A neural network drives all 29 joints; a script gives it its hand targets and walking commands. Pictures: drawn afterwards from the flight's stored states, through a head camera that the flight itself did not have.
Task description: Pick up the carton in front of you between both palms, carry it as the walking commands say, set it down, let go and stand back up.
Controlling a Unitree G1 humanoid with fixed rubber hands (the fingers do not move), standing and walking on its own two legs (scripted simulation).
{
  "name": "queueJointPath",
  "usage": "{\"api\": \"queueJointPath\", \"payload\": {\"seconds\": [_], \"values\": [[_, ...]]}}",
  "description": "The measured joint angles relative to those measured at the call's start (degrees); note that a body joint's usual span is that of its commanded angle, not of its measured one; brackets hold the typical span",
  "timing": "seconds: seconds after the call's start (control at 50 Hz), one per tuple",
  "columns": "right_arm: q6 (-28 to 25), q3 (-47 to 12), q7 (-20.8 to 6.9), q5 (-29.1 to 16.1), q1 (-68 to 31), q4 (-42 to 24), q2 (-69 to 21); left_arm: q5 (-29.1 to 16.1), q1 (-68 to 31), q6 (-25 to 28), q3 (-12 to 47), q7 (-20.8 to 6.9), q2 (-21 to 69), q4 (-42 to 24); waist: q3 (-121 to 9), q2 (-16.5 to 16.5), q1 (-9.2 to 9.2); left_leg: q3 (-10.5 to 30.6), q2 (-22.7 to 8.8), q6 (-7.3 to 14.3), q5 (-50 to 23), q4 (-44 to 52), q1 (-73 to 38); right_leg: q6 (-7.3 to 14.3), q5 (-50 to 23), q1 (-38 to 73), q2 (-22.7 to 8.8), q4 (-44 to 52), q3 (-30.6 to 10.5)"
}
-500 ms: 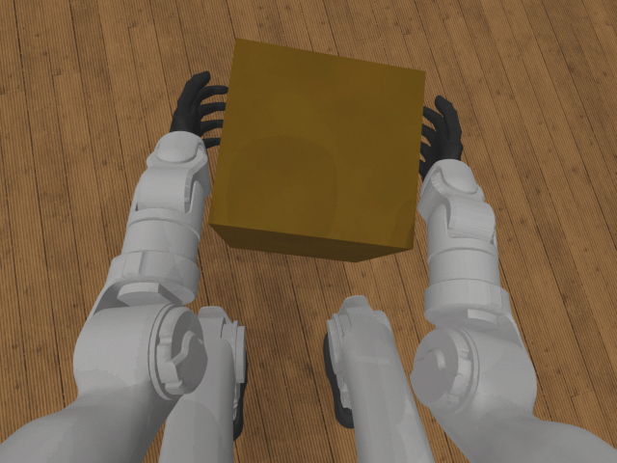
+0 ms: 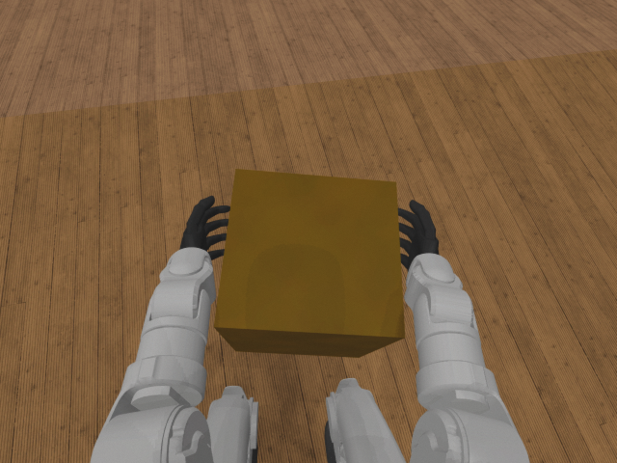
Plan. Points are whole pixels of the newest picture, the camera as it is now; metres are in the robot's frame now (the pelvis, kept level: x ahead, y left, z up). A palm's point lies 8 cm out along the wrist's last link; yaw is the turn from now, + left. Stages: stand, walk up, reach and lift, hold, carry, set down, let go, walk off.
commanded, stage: reach and lift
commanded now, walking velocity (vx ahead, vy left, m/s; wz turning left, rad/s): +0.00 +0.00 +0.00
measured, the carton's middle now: (306, 277) +0.39 -0.03 -0.10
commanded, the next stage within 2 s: hold in 1.66 s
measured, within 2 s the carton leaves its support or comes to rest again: neither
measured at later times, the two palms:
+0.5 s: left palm (143, 240) +0.36 +0.14 +0.12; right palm (464, 230) +0.35 -0.16 +0.12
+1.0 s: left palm (106, 234) +0.34 +0.14 +0.18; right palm (498, 217) +0.34 -0.16 +0.18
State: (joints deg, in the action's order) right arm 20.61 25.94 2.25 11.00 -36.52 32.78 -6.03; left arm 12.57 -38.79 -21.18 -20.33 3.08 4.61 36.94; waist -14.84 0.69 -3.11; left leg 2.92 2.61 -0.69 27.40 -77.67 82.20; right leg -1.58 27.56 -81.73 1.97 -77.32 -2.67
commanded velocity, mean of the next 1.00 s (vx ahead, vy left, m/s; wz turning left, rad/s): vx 0.00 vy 0.00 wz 0.00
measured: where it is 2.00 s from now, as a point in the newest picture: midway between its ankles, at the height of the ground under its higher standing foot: outside the picture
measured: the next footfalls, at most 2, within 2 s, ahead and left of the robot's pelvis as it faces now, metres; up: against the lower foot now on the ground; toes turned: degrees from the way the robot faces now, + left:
none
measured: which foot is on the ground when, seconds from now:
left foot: down 0.00-1.00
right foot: down 0.00-1.00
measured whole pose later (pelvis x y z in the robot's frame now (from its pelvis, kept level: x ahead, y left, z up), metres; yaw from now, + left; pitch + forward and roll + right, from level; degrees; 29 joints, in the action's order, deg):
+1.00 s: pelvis +0.03 -0.01 +0.15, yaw +0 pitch -5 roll +0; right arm 33.7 20.5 -1.1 17.9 -21.2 23.0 -10.3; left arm 17.6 -20.3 -35.2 -18.8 -0.8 9.8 22.7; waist 1.9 -0.4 -0.3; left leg 3.3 1.0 -0.4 12.5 -28.2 11.1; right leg -0.3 12.7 -11.1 1.1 -28.4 -3.5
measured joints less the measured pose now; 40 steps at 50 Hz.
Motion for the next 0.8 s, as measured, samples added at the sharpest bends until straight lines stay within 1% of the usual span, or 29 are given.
{"api": "queueJointPath", "payload": {"seconds": [0.12,0.26,0.36,0.5,0.66,0.72,0.8], "values": [[0.0,-1.3,-0.5,0.8,4.1,-0.3,-0.8,0.2,5.0,0.1,0.0,-0.3,1.2,-1.5,1.5,-0.3,0.67,-0.2,-0.2,0.2,-1.6,8.0,-10.8,0.2,-1.6,10.5,-0.2,7.6,-0.5],[-0.1,-3.5,-0.5,1.1,9.5,-2.4,-2.1,-0.5,11.3,-0.1,1.3,-0.8,2.0,-4.5,3.5,-0.6,1.14,0.1,-0.4,0.1,-3.9,17.6,-23.8,0.7,-3.8,23.4,-0.4,17.0,-0.4],[0.8,-4.8,-0.7,1.5,12.9,-3.8,-2.7,-0.3,15.0,-1.2,2.0,-1.2,2.6,-6.4,5.1,-1.0,1.38,0.2,-0.7,0.2,-5.6,24.6,-33.8,0.9,-5.4,33.4,-0.6,24.0,-0.5],[4.1,-7.0,-0.9,1.5,18.2,-6.9,-3.2,-0.1,20.4,-4.7,3.7,-1.4,3.5,-10.2,7.1,-1.3,2.03,0.3,-1.1,0.2,-8.6,35.3,-48.7,1.1,-8.5,48.2,-0.7,34.7,-0.6],[9.9,-10.0,-1.3,2.2,20.7,-10.4,-2.8,1.0,24.2,-10.2,5.7,-1.7,4.0,-14.8,10.0,-0.9,2.53,0.6,-1.5,0.3,-12.2,46.0,-64.2,1.2,-12.3,63.9,-0.9,45.8,-0.5],[11.7,-9.8,-1.7,3.4,19.9,-10.3,-3.0,1.9,24.0,-12.2,5.4,-2.2,4.0,-15.4,11.0,-0.8,2.59,0.7,-1.6,0.3,-13.3,48.5,-68.0,1.2,-13.4,67.7,-1.0,48.3,-0.6],[13.1,-7.8,-2.6,5.6,17.9,-8.8,-3.6,3.6,22.1,-13.8,3.5,-3.1,4.5,-14.2,12.8,-0.8,2.71,0.6,-1.6,0.3,-14.2,49.8,-70.7,1.2,-14.2,70.4,-1.0,49.5,-0.6]]}}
